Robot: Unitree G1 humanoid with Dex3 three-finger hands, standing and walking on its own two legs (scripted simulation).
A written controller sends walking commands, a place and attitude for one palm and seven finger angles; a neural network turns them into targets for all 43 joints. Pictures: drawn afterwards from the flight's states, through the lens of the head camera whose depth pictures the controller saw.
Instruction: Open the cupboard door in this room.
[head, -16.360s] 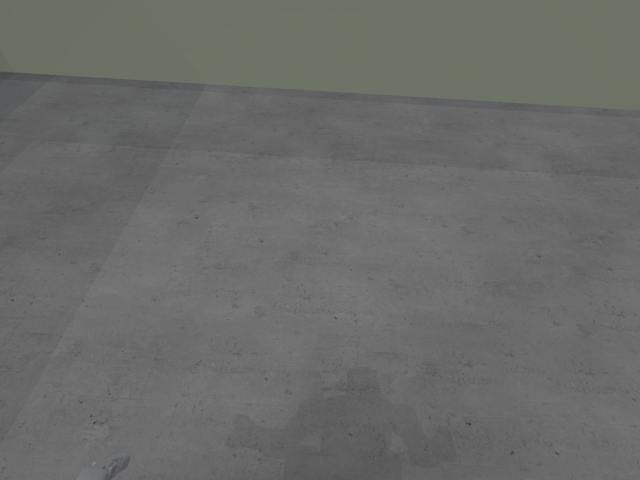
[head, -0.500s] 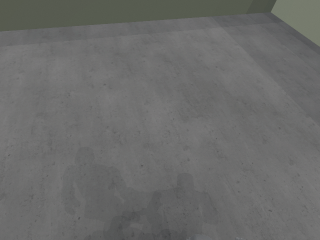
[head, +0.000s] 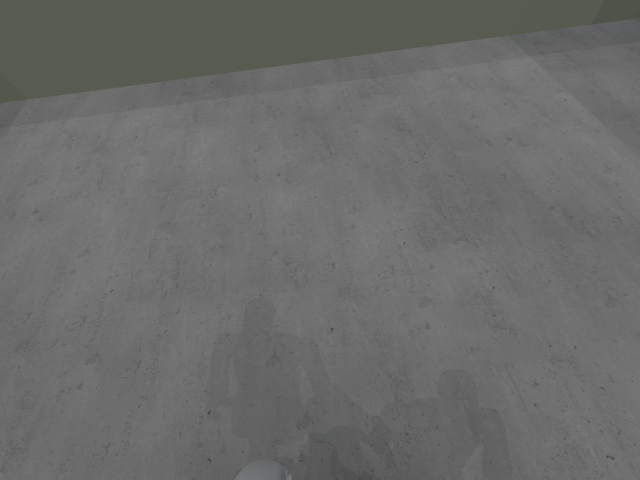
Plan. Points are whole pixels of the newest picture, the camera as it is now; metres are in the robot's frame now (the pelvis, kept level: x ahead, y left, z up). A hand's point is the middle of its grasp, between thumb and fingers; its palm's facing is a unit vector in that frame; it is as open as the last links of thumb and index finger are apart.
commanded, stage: turn or walk to find it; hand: left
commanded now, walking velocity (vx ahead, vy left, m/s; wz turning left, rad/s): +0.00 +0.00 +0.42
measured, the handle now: out of the picture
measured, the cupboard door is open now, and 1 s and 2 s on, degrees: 0 0 0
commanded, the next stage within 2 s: none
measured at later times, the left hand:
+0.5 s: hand out of the picture -0.04 +0.28 -0.18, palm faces +0.26 -0.94 -0.23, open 7.4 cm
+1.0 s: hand out of the picture -0.03 +0.20 -0.14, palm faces +0.39 -0.88 -0.28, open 7.4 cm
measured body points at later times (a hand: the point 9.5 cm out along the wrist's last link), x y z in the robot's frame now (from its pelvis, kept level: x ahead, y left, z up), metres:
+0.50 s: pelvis -0.03 +0.06 +0.00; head -0.01 +0.09 +0.45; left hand -0.05 +0.33 -0.16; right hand +0.12 -0.16 -0.13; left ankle -0.06 +0.15 -0.74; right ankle -0.02 -0.10 -0.66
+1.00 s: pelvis -0.04 -0.01 +0.00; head +0.00 -0.04 +0.45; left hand -0.05 +0.24 -0.12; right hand +0.09 -0.24 -0.17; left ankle -0.13 +0.14 -0.64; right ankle -0.01 -0.09 -0.74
